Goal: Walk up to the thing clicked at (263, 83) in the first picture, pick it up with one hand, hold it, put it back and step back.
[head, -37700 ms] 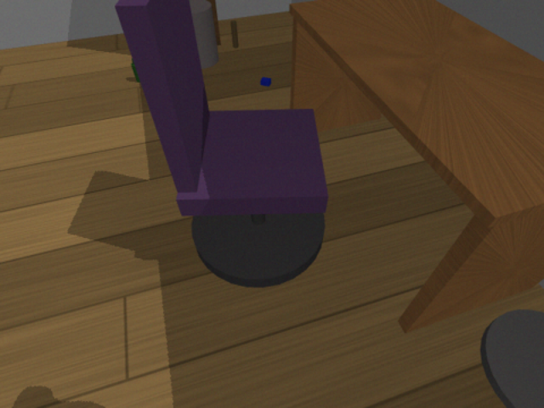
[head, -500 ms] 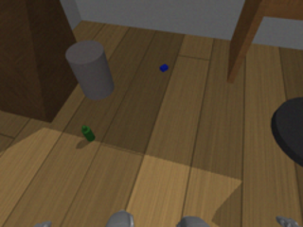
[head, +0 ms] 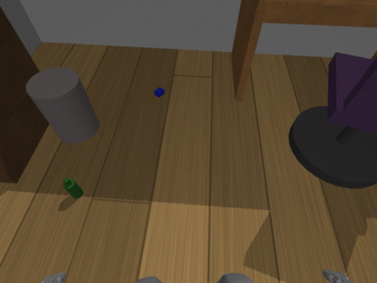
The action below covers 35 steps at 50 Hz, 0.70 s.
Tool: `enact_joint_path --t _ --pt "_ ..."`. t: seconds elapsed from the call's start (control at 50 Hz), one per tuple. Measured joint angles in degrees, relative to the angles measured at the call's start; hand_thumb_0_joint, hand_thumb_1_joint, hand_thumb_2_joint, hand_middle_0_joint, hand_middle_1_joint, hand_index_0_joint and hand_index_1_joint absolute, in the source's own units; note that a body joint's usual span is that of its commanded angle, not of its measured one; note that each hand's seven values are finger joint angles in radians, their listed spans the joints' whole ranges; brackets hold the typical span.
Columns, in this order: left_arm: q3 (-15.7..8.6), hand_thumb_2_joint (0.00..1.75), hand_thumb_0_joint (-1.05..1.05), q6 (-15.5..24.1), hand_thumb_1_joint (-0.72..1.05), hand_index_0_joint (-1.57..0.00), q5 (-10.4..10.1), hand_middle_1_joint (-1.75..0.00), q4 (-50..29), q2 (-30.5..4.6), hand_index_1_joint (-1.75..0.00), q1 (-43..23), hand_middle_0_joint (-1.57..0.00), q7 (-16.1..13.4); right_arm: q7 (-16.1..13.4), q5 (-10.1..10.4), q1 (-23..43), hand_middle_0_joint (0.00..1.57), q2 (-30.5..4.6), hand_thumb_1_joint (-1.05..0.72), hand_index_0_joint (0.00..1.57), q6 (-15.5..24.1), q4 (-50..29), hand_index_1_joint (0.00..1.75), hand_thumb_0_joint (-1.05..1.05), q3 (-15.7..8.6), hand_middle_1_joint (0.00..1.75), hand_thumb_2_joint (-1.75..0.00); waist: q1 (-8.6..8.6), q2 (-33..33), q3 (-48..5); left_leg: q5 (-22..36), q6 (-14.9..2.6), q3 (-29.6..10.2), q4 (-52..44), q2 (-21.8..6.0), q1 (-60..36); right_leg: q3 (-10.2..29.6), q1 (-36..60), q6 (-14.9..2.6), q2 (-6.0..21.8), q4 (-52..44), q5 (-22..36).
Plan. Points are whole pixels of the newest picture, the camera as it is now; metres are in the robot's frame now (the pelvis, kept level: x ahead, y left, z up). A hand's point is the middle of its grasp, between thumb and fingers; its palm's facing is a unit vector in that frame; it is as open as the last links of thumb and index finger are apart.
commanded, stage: walk up
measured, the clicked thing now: (159, 92) +1.46 +0.16 -0.73
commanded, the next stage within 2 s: stand in 0.62 s
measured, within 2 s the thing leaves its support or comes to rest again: neither
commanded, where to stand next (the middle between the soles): +0.06 -0.01 m, yaw -3 degrees
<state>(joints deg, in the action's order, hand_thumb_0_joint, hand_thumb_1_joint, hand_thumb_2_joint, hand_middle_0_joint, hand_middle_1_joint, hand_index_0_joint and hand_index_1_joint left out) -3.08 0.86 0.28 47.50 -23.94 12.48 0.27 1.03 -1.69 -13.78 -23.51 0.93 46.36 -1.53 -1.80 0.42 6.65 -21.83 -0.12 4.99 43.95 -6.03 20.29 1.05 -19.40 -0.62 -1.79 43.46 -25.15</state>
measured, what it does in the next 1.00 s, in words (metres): steps on the spot: right foot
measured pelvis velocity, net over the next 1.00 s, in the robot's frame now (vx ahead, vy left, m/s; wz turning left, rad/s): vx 0.00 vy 0.01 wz -0.06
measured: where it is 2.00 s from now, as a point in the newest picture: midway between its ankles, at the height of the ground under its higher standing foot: outside the picture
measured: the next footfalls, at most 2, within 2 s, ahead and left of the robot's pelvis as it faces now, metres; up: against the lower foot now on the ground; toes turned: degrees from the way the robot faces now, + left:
right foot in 0.02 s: +0.05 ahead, -0.13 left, +0.00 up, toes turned +1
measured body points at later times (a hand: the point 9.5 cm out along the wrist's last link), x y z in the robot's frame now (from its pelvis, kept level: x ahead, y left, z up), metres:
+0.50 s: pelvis +0.00 +0.00 +0.02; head +0.01 -0.01 +0.47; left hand +0.13 +0.29 -0.10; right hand +0.06 -0.31 -0.12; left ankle +0.02 +0.13 -0.71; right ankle +0.01 -0.13 -0.71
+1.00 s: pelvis +0.00 +0.01 +0.03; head +0.01 +0.00 +0.48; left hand +0.12 +0.30 -0.10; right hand +0.06 -0.30 -0.10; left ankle +0.02 +0.13 -0.71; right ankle +0.01 -0.13 -0.71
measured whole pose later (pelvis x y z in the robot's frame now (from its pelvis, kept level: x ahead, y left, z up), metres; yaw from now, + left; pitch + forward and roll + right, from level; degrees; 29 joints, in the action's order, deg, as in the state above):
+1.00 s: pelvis +0.00 +0.01 +0.03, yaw -3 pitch -2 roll +0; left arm -0.4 1.0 0.3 65.8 -19.8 3.8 0.4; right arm 1.0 -0.7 -4.3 -20.5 0.8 65.8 -0.5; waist -1.3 0.0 3.0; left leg -9.7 0.5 4.0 19.1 -1.7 7.0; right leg 4.9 -7.9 1.4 -0.1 19.6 -9.4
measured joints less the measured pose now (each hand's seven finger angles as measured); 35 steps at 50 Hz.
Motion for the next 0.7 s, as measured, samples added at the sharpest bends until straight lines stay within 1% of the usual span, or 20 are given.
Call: enact_joint_path --t 0.02,0.04,0.06,0.1,0.12,0.14,0.18,0.2,0.28,0.4,0.5,0.62,0.7 --pt "-0.1 0.90 0.01 0.3 0.90 -0.21 0.2 -0.30 0.4 0.0 -0.30 0.1 -0.20 -0.1 0.0 0.2 -0.1 0.21 -0.4 -0.90 0.21 -0.4 0.2 0.30 0.01 -0.1 0.30 -0.89 0.07 0.4 -0.2 -0.5 0.39 0.0 1.1 -0.6 0.4 -0.2 1.4 -0.06 -0.3 -3.4 3.8" --pt "-0.2 0.90 0.01 0.6 0.90 -0.21 0.5 -0.30 1.0 0.4 -0.30 -0.2 -0.20 -0.4 -0.1 0.3 0.0 0.21 -0.9 -0.90 0.21 -0.8 0.6 0.30 0.01 -0.3 0.30 -0.89 -0.13 1.6 0.1 -1.1 0.62 -0.7 2.3 -1.6 0.8 -0.8 1.9 0.04 -1.3 -3.9 5.3" --pt "-0.1 0.90 0.01 0.8 0.90 -0.21 0.8 -0.30 1.5 0.6 -0.30 -0.1 -0.20 -0.6 -0.2 0.6 0.0 0.21 -1.0 -0.90 0.20 -1.4 1.3 0.30 0.01 -0.4 0.30 -0.89 -0.21 2.1 0.0 -1.9 0.47 -1.5 3.0 -1.5 1.0 -1.0 1.7 0.02 -1.6 -3.4 5.1" --pt "0.3 0.90 0.01 1.2 0.90 -0.21 0.9 -0.30 2.0 0.8 -0.30 0.4 -0.20 -0.7 -0.4 0.9 0.5 0.21 -0.8 -0.90 0.20 -2.1 2.7 0.30 0.01 -0.3 0.30 -0.89 0.37 1.5 -0.7 -7.1 -0.15 -3.1 4.2 0.6 1.1 0.1 0.8 -0.28 -1.3 -1.9 4.3" --pt "0.7 0.90 0.01 1.3 0.90 -0.21 0.8 -0.30 2.4 1.0 -0.30 0.5 -0.20 -0.8 -0.5 1.1 0.8 0.21 -0.9 -0.90 0.20 -2.2 3.2 0.30 0.01 -0.3 0.30 -0.89 0.52 1.5 -0.9 -8.6 -0.44 -3.6 4.2 1.3 0.8 0.7 0.6 -0.26 -1.2 -1.6 4.2" --pt "1.0 0.90 0.01 1.4 0.90 -0.21 0.8 -0.30 2.9 1.3 -0.30 0.6 -0.20 -0.8 -0.5 1.4 1.1 0.21 -0.9 -0.90 0.20 -2.0 3.8 0.30 0.01 -0.3 0.30 -0.89 0.53 1.5 -1.1 -7.6 -0.75 -3.9 2.8 1.7 0.2 1.1 0.5 -0.13 -1.0 -1.5 4.1" --pt "1.5 0.90 0.01 1.1 0.90 -0.21 0.5 -0.30 4.1 1.7 -0.30 0.0 -0.20 -0.8 -0.5 1.5 1.6 0.21 -0.6 -0.90 0.20 -1.1 4.9 0.30 0.01 -0.2 0.30 -0.89 0.44 1.0 -1.0 1.1 0.22 -3.2 -0.9 2.5 -1.3 1.9 0.5 0.32 -0.3 -0.9 4.0" --pt "1.6 0.90 0.01 0.8 0.90 -0.21 0.3 -0.30 4.8 2.0 -0.30 -0.5 -0.20 -0.7 -0.5 1.4 1.8 0.21 -0.2 -0.90 0.20 -0.7 5.5 0.30 0.01 -0.1 0.30 -0.89 0.46 0.6 -1.1 1.9 0.73 -2.6 -1.9 2.9 -1.9 2.4 0.6 0.55 0.1 -0.9 4.0" --pt "2.2 0.90 0.01 0.7 0.90 -0.21 0.0 -0.30 7.1 3.0 -0.30 -2.2 -0.20 -0.4 0.2 1.4 2.4 0.21 0.9 -0.90 0.20 -0.5 8.0 0.30 0.01 0.9 0.30 -0.89 0.65 1.0 -2.3 1.6 1.09 -2.1 -4.1 2.4 -3.3 2.9 2.0 0.63 -0.4 -4.1 5.7" --pt "2.7 0.90 0.01 0.9 0.90 -0.21 -0.2 -0.30 10.5 3.6 -0.30 -4.4 -0.21 -0.2 0.7 1.4 4.5 0.21 2.4 -0.90 0.20 -0.3 11.5 0.30 0.01 1.9 0.30 -0.89 0.60 0.3 -3.2 4.3 1.07 -0.8 -9.7 2.9 -6.0 4.2 3.6 0.86 0.1 -8.3 7.9" --pt "2.9 0.90 0.01 0.9 0.90 -0.21 -0.4 -0.30 12.9 4.0 -0.30 -6.2 -0.21 -0.2 0.5 1.7 6.3 0.21 2.7 -0.90 0.20 -0.1 14.0 0.30 0.01 2.0 0.30 -0.89 0.59 0.3 -3.3 6.1 1.01 0.1 -13.7 3.0 -8.2 5.0 5.4 1.12 0.3 -11.8 9.8" --pt "2.8 0.90 0.01 0.7 0.90 -0.21 -0.5 -0.30 15.2 4.0 -0.30 -7.9 -0.20 -0.4 0.3 1.7 8.4 0.21 2.5 -0.90 0.20 -0.2 16.2 0.30 0.01 1.5 0.30 -0.89 0.56 0.2 -3.1 7.5 0.91 1.0 -17.1 3.1 -10.2 5.8 7.0 1.36 0.3 -15.1 11.5" --pt "3.0 0.90 0.01 0.5 0.90 -0.21 -0.3 -0.30 16.5 4.2 -0.30 -9.0 -0.20 -0.1 0.0 1.5 8.9 0.21 2.4 -0.90 0.20 -0.2 17.4 0.30 0.01 1.2 0.30 -0.89 -0.09 0.1 -3.2 9.1 0.87 0.3 -19.9 3.5 -11.6 5.1 8.9 1.61 0.8 -18.1 12.8"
